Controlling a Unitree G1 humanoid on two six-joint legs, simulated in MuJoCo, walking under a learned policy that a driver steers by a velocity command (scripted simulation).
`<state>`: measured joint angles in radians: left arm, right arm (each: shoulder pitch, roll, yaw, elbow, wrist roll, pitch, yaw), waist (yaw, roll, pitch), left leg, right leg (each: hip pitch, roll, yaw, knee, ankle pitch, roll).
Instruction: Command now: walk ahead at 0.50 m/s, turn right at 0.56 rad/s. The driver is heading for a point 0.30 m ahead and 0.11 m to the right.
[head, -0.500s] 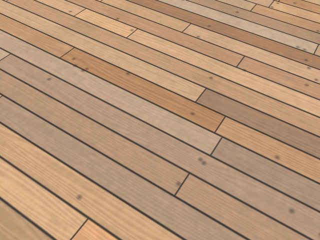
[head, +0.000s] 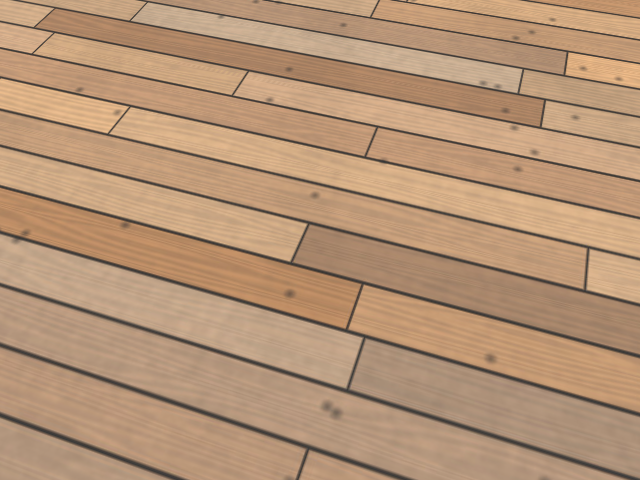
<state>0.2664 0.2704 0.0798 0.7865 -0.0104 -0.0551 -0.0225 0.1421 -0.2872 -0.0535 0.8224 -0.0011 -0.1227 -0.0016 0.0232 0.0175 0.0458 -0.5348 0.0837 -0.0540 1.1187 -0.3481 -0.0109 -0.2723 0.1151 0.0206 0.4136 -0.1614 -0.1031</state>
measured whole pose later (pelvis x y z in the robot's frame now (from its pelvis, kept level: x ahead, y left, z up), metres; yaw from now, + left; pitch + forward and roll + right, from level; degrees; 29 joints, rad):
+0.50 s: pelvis +0.24 +0.05 +0.00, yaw -11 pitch +2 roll +0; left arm 0.22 0.29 0.06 0.73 0.00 0.02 0.04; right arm 0.14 -0.23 -0.03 0.81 -0.03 -0.06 0.03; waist -0.01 -0.03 0.05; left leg -0.35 -0.03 0.02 0.44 -0.12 0.03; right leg -0.46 -0.02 0.07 0.91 -0.45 0.05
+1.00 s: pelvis +0.30 +0.02 -0.01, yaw -11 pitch -1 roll +1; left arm 0.21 0.22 0.04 0.79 0.01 0.00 0.03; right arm 0.15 -0.25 -0.02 0.94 -0.01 -0.01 0.00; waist -0.01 0.00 0.03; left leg -0.24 0.01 0.01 0.54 -0.29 -0.01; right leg -0.23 0.00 0.05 0.56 -0.32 0.01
